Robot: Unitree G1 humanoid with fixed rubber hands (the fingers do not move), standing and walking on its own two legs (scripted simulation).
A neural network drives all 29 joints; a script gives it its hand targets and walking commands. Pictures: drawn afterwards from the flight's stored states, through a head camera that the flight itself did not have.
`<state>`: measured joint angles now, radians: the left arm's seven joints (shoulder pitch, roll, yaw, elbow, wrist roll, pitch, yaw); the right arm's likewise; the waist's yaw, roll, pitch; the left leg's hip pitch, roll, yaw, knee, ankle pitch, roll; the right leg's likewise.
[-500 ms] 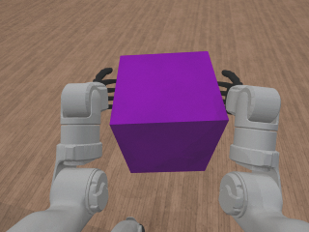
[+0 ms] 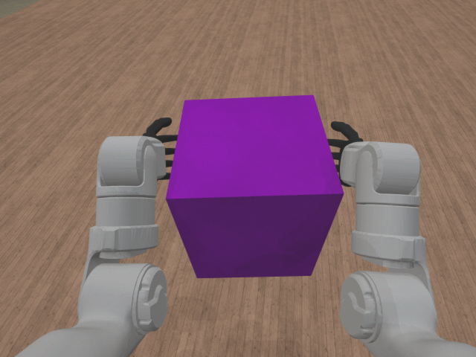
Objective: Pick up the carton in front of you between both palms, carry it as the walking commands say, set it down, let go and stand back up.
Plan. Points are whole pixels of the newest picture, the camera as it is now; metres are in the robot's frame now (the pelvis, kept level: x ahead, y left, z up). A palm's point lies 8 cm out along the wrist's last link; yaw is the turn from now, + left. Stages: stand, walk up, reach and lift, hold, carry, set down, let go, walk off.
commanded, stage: carry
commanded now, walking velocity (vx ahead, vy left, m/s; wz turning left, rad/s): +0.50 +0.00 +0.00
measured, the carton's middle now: (251, 192) +0.38 +0.01 +0.10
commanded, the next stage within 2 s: none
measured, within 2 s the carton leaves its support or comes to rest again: neither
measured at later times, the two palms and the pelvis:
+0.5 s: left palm (188, 102) +0.69 +0.17 +0.08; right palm (307, 108) +0.67 -0.12 +0.08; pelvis +0.36 +0.04 +0.01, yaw -2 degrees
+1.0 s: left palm (214, 51) +0.96 +0.14 +0.10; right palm (308, 52) +0.97 -0.16 +0.09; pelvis +0.71 -0.02 +0.01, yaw +2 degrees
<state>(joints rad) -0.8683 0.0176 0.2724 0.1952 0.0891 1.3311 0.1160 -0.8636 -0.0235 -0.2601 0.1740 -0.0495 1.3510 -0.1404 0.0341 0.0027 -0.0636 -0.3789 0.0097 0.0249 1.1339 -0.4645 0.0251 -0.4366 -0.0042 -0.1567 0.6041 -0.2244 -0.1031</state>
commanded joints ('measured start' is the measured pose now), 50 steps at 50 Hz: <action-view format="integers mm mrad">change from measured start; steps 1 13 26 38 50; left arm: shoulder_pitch -817 -643 -135 250 146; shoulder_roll -1095 -1199 -1231 -1038 -1128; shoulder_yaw -564 -556 -783 -875 -867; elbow -95 -47 -458 -586 -514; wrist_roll -504 -473 -382 -370 -409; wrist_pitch -3 -105 -157 -105 -113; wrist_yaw -244 -272 -238 -273 -306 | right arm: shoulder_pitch -742 -538 -148 278 155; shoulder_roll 1063 1204 1255 1027 1114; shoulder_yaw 519 544 783 835 859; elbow -51 33 -454 -543 -488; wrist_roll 371 332 367 327 338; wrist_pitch -19 -105 -171 -130 -130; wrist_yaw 212 217 273 318 313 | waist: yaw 25 24 -48 -58 -32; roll -41 -147 97 141 -63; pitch -403 -294 -483 -201 -286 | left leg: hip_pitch -426 -249 600 521 -219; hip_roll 29 -13 299 203 134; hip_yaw -47 167 -169 89 -16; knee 115 -589 -838 -875 -12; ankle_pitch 43 481 686 853 226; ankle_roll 7 1 134 74 -12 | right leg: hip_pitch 616 617 -196 -132 331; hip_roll -313 -178 -79 -36 -315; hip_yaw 490 91 140 -42 292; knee -204 -281 407 -98 -452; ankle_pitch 341 719 -124 230 -102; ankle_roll -122 -9 115 92 -32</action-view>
